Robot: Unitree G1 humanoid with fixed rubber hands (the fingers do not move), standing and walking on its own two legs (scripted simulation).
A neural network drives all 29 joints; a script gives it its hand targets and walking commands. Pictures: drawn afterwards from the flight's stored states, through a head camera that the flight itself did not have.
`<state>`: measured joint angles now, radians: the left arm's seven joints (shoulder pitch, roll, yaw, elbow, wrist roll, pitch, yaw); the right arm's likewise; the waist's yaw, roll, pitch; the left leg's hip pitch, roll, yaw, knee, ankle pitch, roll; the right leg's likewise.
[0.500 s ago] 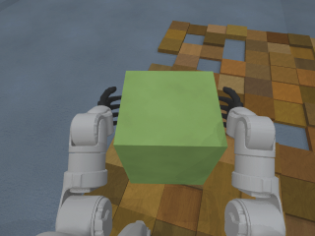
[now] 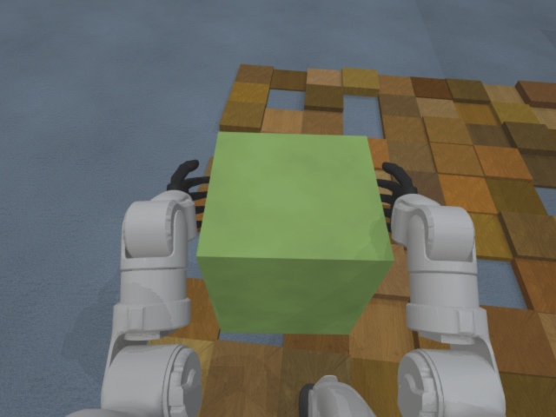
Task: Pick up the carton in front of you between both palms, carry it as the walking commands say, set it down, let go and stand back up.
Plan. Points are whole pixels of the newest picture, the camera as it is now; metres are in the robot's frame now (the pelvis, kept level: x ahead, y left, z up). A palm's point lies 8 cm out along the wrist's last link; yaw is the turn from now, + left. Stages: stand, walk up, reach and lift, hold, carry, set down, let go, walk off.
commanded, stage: carry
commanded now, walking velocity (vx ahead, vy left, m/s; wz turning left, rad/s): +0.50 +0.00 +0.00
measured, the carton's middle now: (288, 241) +0.36 -0.02 +0.04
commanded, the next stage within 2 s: none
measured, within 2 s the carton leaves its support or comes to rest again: neither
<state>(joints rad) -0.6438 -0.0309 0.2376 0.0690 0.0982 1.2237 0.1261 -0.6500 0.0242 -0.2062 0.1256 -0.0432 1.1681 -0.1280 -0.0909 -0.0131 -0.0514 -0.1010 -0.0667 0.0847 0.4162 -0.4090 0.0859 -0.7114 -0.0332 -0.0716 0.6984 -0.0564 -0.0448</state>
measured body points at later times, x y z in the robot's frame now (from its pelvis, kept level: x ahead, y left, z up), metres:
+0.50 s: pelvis +0.34 +0.01 +0.00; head +0.37 +0.01 +0.45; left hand +0.72 +0.17 +0.17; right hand +0.73 -0.13 +0.17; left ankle +0.47 +0.12 -0.71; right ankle +0.23 -0.08 -0.73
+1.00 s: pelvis +0.67 +0.03 -0.04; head +0.70 +0.03 +0.41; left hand +1.06 +0.15 +0.07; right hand +1.04 -0.16 +0.07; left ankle +0.52 +0.12 -0.69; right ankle +0.82 -0.03 -0.75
